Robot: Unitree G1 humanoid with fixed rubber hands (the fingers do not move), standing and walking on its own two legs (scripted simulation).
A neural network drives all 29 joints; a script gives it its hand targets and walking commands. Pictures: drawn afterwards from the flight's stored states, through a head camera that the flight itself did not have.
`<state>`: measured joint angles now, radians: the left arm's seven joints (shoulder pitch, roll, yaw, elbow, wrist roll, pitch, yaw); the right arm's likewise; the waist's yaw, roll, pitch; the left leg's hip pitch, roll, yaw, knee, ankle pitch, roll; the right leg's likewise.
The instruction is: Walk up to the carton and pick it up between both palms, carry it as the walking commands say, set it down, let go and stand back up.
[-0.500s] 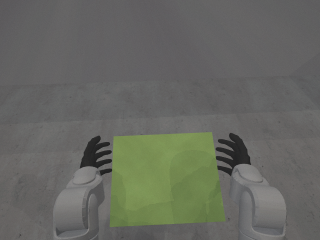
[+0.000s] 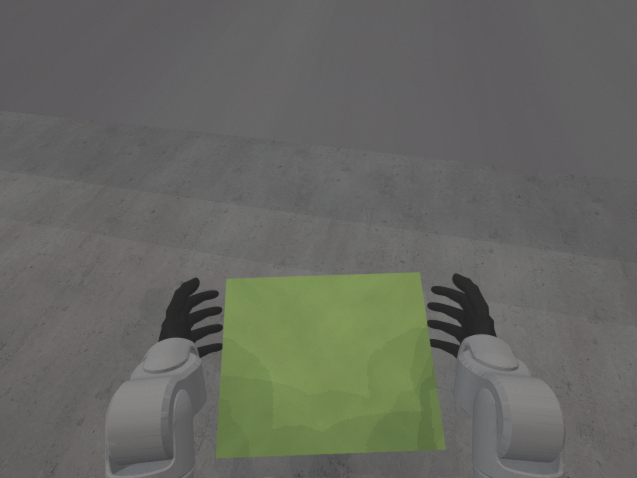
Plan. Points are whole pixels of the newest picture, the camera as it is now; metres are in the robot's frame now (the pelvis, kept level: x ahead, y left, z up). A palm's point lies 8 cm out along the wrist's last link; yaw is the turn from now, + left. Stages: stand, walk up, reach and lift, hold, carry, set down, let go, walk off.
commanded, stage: carry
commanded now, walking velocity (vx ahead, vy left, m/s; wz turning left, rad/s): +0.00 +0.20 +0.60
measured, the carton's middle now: (325, 363) +0.28 +0.00 +0.00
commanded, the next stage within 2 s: none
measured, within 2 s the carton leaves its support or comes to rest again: neither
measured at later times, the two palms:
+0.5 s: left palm out of the picture +0.14 +0.39 +0.08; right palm (240, 371) +0.24 +0.09 +0.06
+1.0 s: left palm out of the picture -0.05 +0.57 +0.06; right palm out of the picture +0.14 +0.33 +0.07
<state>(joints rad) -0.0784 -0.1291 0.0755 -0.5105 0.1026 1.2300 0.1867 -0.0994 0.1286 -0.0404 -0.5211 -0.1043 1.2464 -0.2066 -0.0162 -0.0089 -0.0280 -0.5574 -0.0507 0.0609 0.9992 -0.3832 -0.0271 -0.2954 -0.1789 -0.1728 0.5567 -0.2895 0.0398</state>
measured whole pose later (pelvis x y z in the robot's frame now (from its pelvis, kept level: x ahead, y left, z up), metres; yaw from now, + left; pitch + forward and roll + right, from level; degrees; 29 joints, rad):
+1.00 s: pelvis -0.16 +0.29 -0.02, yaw +35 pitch +3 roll +0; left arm -0.10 -0.13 0.09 -0.49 0.09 1.24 0.22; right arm -0.12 0.13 -0.04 -0.45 -0.10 1.22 -0.18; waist 0.03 -0.02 0.01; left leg -0.46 -0.05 0.06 0.64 -0.23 0.07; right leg -0.57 -0.13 -0.09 1.17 -0.49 0.10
